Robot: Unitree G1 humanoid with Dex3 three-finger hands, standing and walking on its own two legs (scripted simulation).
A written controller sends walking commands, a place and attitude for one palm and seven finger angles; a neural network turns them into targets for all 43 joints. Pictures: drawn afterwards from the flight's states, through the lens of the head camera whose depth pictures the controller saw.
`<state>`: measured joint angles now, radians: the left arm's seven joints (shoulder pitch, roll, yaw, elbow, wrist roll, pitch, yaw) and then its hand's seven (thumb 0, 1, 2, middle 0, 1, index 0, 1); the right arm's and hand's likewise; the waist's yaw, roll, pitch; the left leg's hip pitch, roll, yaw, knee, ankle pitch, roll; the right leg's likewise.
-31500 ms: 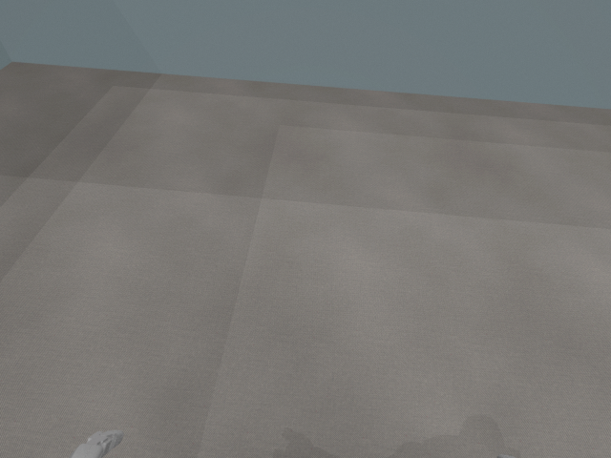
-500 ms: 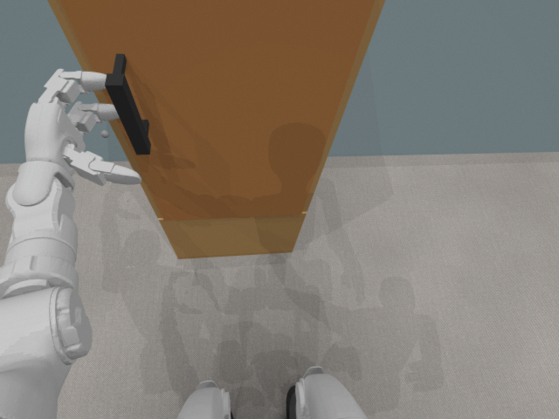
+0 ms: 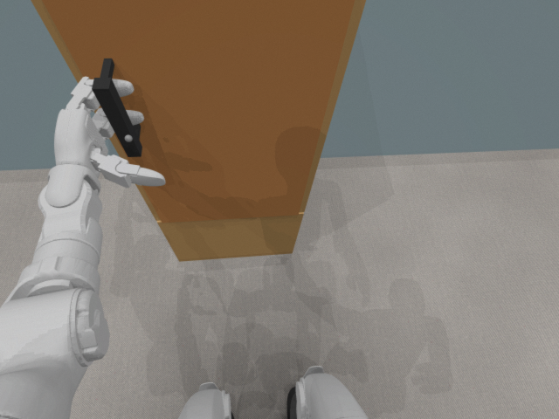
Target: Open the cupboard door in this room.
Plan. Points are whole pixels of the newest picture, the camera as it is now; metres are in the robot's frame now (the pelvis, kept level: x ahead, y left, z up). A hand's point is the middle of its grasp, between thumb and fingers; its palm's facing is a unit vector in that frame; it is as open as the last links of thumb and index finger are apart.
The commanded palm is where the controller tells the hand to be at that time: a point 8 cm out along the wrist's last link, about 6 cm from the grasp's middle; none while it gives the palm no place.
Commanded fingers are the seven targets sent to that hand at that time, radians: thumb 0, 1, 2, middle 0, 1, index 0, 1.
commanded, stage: slide the fingers in behind the handle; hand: left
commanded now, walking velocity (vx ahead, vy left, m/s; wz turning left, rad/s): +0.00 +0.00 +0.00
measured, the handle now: (122, 111) +0.55 +0.19 +0.07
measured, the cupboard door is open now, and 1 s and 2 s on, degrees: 0 0 23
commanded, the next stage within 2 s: close the thumb around the handle in 0.50 s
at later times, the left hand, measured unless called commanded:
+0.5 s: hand (133, 141) +0.48 +0.17 +0.08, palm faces +0.02 -1.00 -0.04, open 14.1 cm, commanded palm +0.46 +0.22 +0.07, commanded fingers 0.00 -0.50 0.30 -0.30 -1.20 -0.30 -1.20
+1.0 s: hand (127, 138) +0.49 +0.18 +0.07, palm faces +0.01 -1.00 -0.02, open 9.5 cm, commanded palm +0.47 +0.22 +0.07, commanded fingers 0.00 0.68 0.80 -0.38 -1.33 -0.38 -1.33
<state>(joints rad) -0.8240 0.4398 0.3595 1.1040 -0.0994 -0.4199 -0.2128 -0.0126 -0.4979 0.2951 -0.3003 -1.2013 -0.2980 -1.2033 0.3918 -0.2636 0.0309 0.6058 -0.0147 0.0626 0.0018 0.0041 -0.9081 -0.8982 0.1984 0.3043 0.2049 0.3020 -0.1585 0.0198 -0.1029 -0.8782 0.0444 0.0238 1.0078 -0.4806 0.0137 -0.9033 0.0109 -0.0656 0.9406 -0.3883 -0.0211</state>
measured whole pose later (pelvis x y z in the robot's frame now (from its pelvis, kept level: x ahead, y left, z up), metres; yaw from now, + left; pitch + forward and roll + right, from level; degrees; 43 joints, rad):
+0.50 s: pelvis -0.01 -0.01 +0.00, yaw +1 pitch +20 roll -1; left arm -0.85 0.43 0.34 1.14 -0.10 -0.44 -0.19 -0.01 -0.50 0.29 -0.30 -1.20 -0.28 -1.20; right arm 0.38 -0.27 0.03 0.62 -0.01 0.04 0.00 0.00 -0.91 -0.90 0.20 0.30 0.20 0.30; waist -0.15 0.02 -0.10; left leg -0.88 0.04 0.02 1.01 -0.47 0.01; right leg -0.91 0.01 -0.07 0.96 -0.39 -0.03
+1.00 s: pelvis +0.00 +0.00 +0.00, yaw +0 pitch +20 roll -2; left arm -0.84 0.43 0.35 1.13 -0.10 -0.44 -0.20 -0.01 0.15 0.57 -0.35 -1.27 -0.34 -1.27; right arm 0.39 -0.26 0.03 0.62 -0.01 0.05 0.00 0.00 -0.91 -0.90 0.20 0.30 0.20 0.30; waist -0.16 0.02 -0.11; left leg -0.89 0.04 0.03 1.02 -0.48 0.02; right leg -0.91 0.01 -0.06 0.95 -0.39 -0.01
